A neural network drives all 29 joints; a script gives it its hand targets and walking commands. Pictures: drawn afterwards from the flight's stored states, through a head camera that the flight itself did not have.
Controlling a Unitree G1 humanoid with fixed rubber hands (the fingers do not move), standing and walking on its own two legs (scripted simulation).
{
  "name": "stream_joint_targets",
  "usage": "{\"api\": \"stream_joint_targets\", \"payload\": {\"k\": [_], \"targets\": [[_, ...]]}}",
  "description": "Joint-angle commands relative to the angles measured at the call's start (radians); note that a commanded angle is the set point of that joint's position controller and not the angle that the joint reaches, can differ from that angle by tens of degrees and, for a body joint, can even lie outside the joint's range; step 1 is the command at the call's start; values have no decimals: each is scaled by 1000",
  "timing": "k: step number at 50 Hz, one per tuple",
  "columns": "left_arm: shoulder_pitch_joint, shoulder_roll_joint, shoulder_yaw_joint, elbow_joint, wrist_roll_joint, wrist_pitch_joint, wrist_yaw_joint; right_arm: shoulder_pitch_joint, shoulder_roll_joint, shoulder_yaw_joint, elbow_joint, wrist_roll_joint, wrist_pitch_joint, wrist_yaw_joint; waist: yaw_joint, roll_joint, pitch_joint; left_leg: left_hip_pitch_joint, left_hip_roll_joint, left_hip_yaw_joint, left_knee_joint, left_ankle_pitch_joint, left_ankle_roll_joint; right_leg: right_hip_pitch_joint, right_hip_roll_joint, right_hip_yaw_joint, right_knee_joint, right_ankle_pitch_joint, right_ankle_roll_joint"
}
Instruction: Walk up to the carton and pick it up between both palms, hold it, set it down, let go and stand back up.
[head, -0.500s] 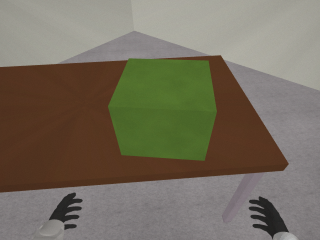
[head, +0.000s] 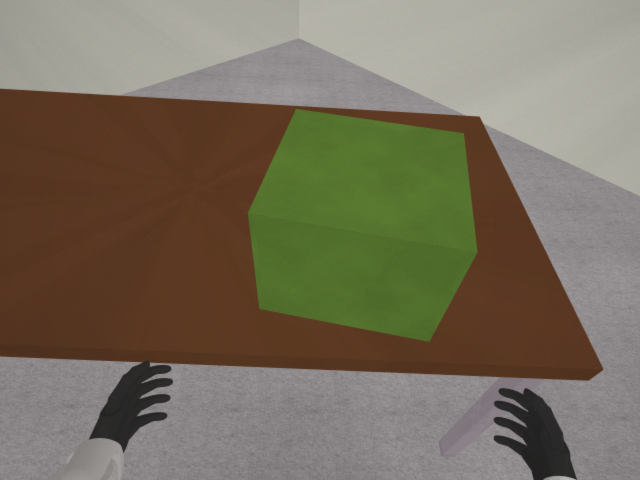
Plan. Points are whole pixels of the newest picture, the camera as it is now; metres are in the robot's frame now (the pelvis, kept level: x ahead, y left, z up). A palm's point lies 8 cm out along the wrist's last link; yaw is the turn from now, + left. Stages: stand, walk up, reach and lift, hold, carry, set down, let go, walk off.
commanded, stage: reach and lift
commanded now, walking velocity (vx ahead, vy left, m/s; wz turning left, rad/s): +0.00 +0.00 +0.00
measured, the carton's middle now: (360, 221) +0.52 -0.04 +0.01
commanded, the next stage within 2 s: none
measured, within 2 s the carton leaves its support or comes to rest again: neither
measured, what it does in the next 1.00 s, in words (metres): stands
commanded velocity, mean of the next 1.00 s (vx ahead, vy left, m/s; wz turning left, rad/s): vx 0.00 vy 0.00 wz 0.00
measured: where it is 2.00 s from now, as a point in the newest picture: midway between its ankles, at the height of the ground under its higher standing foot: outside the picture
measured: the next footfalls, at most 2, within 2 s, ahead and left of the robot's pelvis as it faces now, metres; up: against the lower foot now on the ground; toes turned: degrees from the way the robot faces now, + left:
none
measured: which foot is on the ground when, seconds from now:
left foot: down 0.00-1.00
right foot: down 0.00-1.00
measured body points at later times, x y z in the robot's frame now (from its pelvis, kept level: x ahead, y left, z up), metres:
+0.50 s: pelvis +0.04 +0.00 +0.00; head +0.04 +0.03 +0.45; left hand +0.20 +0.24 +0.00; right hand +0.21 -0.23 +0.02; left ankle +0.03 +0.10 -0.74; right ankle +0.00 -0.11 -0.74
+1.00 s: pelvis +0.01 -0.02 +0.00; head -0.02 -0.01 +0.45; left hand +0.29 +0.25 +0.07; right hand +0.25 -0.25 +0.06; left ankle +0.03 +0.10 -0.74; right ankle +0.00 -0.11 -0.74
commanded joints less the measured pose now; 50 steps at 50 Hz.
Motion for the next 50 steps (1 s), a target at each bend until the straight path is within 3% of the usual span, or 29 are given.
{"api": "stream_joint_targets", "payload": {"k": [1,2,3,5,6,9,10,12,13,15,16,17,19,20,21,25,27,28,31,34,35,37,40,41,45,46,47,49,50], "targets": [[39,152,64,-197,-26,-86,-6,26,-158,-71,-156,27,-87,-39,-71,-4,-74,139,6,-47,-73,137,-66,-52,3,27,-125,138,-21],[39,166,81,-203,-27,-102,-17,30,-164,-57,-178,34,-97,-46,-63,-42,-94,150,7,-46,-62,180,-57,-44,8,26,-124,166,-15],[62,143,85,-187,-16,-112,-22,55,-149,-41,-145,53,-119,-46,-57,1,-69,139,8,-52,-60,262,-71,-9,13,26,-119,211,-21],[107,131,81,-226,-17,-148,-34,55,-131,-17,-194,73,-163,-49,-40,-13,-64,158,-1,-57,-44,359,-81,-18,16,32,-126,266,-19],[111,114,58,-235,-25,-152,-46,73,-150,-34,-187,65,-170,-60,-61,-11,-72,172,2,-67,-38,437,-85,7,34,21,-127,314,-24],[191,89,83,-234,-9,-215,-40,110,-145,13,-208,111,-229,-39,-16,31,-148,195,6,-75,-12,563,-107,13,45,19,-127,365,-42],[182,103,63,-246,-24,-239,-45,86,-152,-2,-223,101,-244,-42,-31,10,-118,214,6,-77,-16,556,-103,19,40,20,-138,359,-40],[181,108,56,-277,-19,-276,-39,103,-141,4,-210,130,-277,-29,-11,85,-104,173,20,-90,-18,594,-121,14,48,17,-132,341,-55],[210,91,44,-307,-22,-290,-36,104,-137,20,-233,148,-287,-28,-16,73,-94,183,22,-95,0,612,-127,26,43,23,-141,337,-70],[188,104,35,-302,-9,-310,-30,76,-153,13,-252,156,-312,-27,10,106,-78,160,14,-83,-12,556,-124,3,39,29,-142,294,-68],[195,121,35,-290,-11,-312,-26,78,-155,0,-270,150,-309,-24,-12,66,-68,153,13,-94,-18,499,-117,14,50,22,-140,284,-62],[184,135,50,-289,-9,-333,-27,124,-143,17,-264,155,-303,-26,-5,78,-62,136,-1,-86,-19,465,-103,27,29,44,-138,271,-62],[189,145,56,-349,-13,-360,-12,134,-113,33,-252,170,-321,-35,29,111,-92,149,-2,-83,2,522,-115,28,26,57,-123,302,-64],[169,157,55,-329,-19,-365,-20,140,-136,33,-237,164,-319,-40,-4,98,-113,152,-6,-101,13,527,-108,31,39,52,-115,331,-50],[199,158,64,-298,-19,-369,-26,164,-122,36,-229,169,-324,-48,11,97,-109,173,-8,-85,17,513,-104,31,35,52,-126,328,-50],[193,180,41,-321,-38,-366,-39,131,-107,35,-226,170,-302,-77,-7,92,-98,207,-7,-92,6,471,-100,-15,24,56,-142,278,-49],[139,203,31,-295,-70,-337,-52,87,-93,31,-245,157,-265,-87,-31,80,-45,184,-5,-98,-8,332,-86,-29,13,55,-155,176,-52],[107,217,43,-304,-71,-330,-47,68,-99,30,-226,159,-245,-90,-20,108,-46,152,5,-96,-14,297,-80,-34,0,63,-157,161,-54],[0,260,21,-303,-134,-305,-65,-19,-83,32,-313,128,-174,-114,-25,48,-37,82,18,-92,-38,73,-56,-66,-21,60,-148,9,-41],[-100,277,10,-356,-171,-266,-47,-110,-85,10,-370,122,-115,-116,-38,50,-18,36,42,-95,-64,-2,-42,-69,-28,59,-139,-5,-40],[-131,292,12,-342,-182,-250,-47,-114,-88,-4,-319,115,-85,-116,-61,68,-27,28,43,-102,-63,-18,-45,-61,-32,57,-127,-1,-37],[-207,318,36,-345,-193,-213,-55,-166,-89,13,-360,129,-35,-129,-42,71,-65,16,42,-87,-56,-27,-36,-41,-43,72,-122,7,-36],[-273,331,48,-226,-202,-153,-80,-243,-88,15,-382,116,34,-145,-70,15,-35,-33,46,-85,-73,-110,-2,-26,-55,76,-116,-19,-13],[-339,353,81,-233,-192,-139,-79,-270,-97,30,-380,130,57,-142,-56,37,-58,-33,47,-87,-88,-113,3,-34,-61,81,-116,-39,-23],[-450,349,138,-63,-171,-65,-105,-396,-113,27,-338,142,125,-145,-21,-19,-62,-57,33,-68,-90,-124,20,-36,-59,84,-118,-79,-4],[-536,350,130,-15,-169,-55,-112,-456,-127,7,-298,126,141,-146,-42,-11,-78,-52,32,-59,-99,-145,27,-32,-63,87,-126,-82,-6],[-555,347,139,-27,-168,-45,-121,-467,-110,34,-292,153,149,-143,-21,-2,-68,-65,28,-57,-101,-118,25,-23,-68,88,-123,-63,1],[-577,333,137,-80,-155,-25,-116,-503,-139,-2,-280,156,153,-139,-34,43,-92,-46,36,-69,-117,-107,5,-24,-52,77,-126,-25,-17],[-594,316,149,-41,-151,-22,-120,-530,-149,-6,-246,153,150,-131,-40,24,-112,-43,36,-71,-111,-92,11,-28,-47,74,-115,-3,-18]]}}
